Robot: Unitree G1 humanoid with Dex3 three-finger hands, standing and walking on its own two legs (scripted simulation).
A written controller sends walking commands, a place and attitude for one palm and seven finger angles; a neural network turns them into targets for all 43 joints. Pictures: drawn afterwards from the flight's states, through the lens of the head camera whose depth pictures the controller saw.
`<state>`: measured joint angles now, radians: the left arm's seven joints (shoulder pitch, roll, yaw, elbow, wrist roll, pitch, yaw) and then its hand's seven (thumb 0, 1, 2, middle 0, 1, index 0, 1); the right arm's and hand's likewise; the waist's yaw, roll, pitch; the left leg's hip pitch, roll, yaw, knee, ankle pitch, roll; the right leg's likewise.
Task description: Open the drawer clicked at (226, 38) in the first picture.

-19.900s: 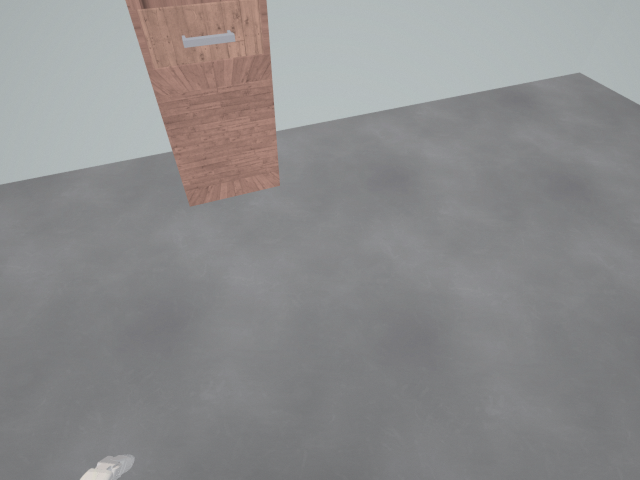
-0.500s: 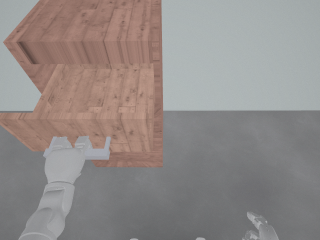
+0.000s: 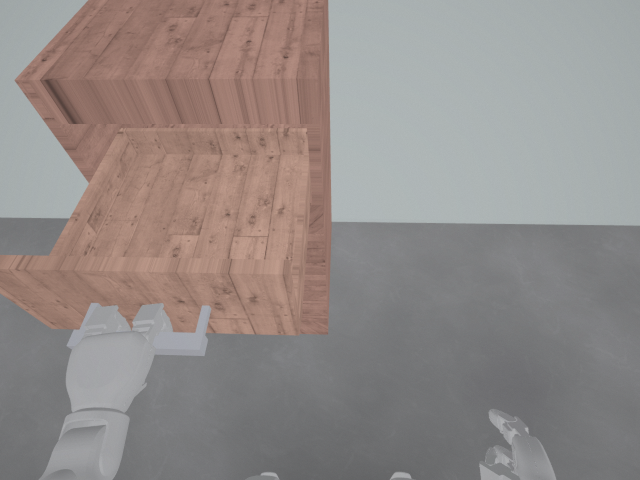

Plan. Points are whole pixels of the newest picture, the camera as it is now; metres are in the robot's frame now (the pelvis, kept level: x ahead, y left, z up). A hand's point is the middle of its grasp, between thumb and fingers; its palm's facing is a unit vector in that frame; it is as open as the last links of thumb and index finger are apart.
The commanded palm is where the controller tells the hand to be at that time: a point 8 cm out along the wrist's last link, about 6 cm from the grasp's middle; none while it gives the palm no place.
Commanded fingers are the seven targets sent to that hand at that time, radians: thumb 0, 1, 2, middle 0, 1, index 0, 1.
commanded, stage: pull the drawer open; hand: left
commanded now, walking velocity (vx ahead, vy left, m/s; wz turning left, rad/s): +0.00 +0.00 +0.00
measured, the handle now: (144, 327) +0.29 +0.26 +0.00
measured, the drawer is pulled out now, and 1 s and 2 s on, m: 0.27 0.30 0.30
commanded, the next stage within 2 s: open the thumb to release the handle in 0.70 s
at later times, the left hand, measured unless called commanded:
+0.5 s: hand (126, 402) +0.20 +0.26 -0.02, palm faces -0.02 -0.06 -1.00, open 5.6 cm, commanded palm +0.16 +0.27 +0.03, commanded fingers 0.00 0.90 0.90 -0.40 -1.35 -0.40 -1.35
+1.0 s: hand (115, 394) +0.21 +0.28 -0.02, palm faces +0.03 -0.04 -1.00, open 6.4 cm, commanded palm +0.18 +0.27 +0.03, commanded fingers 0.00 0.13 0.57 -0.34 -1.27 -0.34 -1.27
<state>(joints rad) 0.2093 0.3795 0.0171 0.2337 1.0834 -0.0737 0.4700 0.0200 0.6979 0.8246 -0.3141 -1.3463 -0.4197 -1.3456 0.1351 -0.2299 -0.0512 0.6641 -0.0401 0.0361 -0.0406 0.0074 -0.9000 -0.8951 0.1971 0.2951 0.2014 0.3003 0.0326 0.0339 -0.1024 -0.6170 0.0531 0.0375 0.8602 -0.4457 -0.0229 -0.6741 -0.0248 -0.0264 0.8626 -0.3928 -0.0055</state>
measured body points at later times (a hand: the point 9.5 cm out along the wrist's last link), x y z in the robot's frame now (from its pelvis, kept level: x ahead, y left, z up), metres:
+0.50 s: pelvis +0.00 +0.00 -0.01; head +0.05 -0.01 +0.44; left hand +0.20 +0.26 +0.04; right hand +0.19 -0.24 -0.11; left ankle -0.02 +0.13 -0.70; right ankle +0.02 -0.12 -0.70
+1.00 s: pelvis +0.02 +0.01 -0.02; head +0.08 +0.00 +0.43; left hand +0.21 +0.28 +0.04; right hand +0.21 -0.22 -0.13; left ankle -0.02 +0.13 -0.70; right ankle +0.02 -0.12 -0.70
